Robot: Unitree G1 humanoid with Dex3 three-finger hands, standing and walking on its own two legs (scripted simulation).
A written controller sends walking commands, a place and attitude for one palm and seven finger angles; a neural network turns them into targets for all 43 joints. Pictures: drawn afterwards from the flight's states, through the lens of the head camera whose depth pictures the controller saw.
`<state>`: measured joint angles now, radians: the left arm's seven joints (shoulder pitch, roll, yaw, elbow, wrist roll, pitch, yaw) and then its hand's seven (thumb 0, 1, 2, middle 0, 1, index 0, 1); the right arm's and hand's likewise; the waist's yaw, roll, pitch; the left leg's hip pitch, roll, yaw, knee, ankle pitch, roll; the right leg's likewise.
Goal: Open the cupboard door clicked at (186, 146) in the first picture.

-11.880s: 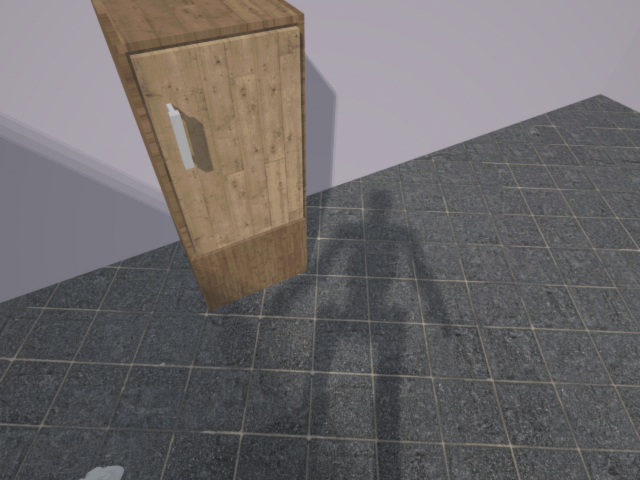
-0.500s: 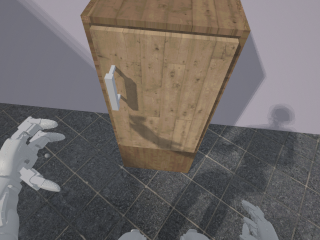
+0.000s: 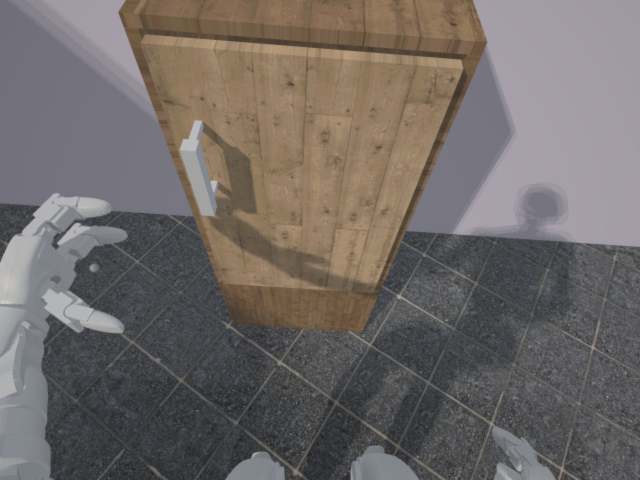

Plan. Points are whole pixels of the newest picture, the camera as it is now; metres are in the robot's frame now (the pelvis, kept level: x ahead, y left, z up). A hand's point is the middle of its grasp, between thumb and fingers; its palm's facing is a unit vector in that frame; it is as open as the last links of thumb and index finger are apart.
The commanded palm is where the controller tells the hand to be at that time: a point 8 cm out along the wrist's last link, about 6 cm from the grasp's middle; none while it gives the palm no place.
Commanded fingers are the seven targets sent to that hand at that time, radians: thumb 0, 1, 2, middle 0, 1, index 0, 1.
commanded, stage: move the hooked fingers beside the handle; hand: left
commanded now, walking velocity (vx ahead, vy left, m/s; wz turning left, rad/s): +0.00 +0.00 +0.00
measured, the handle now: (203, 170) +0.52 +0.18 +0.04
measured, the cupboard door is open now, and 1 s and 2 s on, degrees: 0 0 0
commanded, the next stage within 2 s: slide the fingers in behind the handle in 1.86 s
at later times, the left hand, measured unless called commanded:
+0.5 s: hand (116, 230) +0.40 +0.26 +0.05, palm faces -0.02 -1.00 -0.01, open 13.9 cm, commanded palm +0.38 +0.31 +0.05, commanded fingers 0.00 -0.50 0.30 -0.30 -1.20 -0.30 -1.20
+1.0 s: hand (139, 197) +0.46 +0.25 +0.05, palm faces -0.03 -1.00 +0.00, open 13.9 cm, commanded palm +0.44 +0.29 +0.04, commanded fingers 0.00 -0.50 0.30 -0.30 -1.20 -0.30 -1.20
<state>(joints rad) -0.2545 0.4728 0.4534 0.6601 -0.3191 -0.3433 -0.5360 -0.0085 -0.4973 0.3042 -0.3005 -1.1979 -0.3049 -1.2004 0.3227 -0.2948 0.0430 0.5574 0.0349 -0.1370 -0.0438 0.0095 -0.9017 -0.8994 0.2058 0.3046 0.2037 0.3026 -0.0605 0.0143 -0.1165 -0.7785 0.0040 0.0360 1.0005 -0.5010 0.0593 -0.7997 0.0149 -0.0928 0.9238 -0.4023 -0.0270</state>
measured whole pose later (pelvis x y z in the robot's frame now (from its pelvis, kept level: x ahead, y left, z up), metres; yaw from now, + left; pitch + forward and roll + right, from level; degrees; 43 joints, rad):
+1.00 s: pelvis +0.00 +0.01 -0.01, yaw -1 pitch +21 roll -4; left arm -0.71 0.56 0.44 1.08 -0.18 -0.42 -0.44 -0.01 -0.50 0.30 -0.30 -1.20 -0.30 -1.20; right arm 0.37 -0.28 0.05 0.60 0.01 0.04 -0.02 0.00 -0.90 -0.90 0.21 0.30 0.20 0.30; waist -0.14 0.01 -0.12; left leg -0.91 0.01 0.04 1.07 -0.52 0.08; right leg -0.92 0.02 -0.09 0.97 -0.40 -0.01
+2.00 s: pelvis +0.00 +0.02 -0.01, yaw -1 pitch +21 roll -4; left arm -0.70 0.54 0.43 1.06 -0.18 -0.42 -0.42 -0.01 -0.50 0.30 -0.30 -1.20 -0.30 -1.20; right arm 0.36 -0.28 0.05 0.59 0.01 0.08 -0.01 0.00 -0.90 -0.90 0.21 0.30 0.20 0.30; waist -0.13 0.02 -0.12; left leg -0.92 0.01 0.04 1.07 -0.53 0.08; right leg -0.93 0.02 -0.09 0.96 -0.41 -0.01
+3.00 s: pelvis +0.00 +0.00 -0.01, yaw -1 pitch +20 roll -3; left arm -0.68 0.38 0.32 1.01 -0.15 -0.47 -0.25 -0.01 -0.50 0.30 -0.30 -1.20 -0.30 -1.20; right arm 0.35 -0.26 0.03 0.60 0.01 0.06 0.01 0.00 -0.90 -0.90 0.20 0.30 0.20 0.30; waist -0.13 0.02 -0.13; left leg -0.90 0.01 0.05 1.06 -0.52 0.07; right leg -0.92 0.02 -0.08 0.99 -0.42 -0.02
